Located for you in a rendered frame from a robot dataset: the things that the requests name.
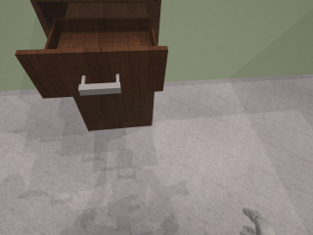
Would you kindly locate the right robot hand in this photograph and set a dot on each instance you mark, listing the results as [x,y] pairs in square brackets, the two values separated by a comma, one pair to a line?
[262,225]

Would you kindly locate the handle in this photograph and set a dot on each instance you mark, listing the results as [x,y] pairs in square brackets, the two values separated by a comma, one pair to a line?
[99,88]

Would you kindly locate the drawer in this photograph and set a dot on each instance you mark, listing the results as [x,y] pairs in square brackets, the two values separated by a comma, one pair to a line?
[99,48]

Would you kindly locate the cabinet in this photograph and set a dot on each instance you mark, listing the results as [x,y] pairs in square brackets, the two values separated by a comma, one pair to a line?
[110,111]

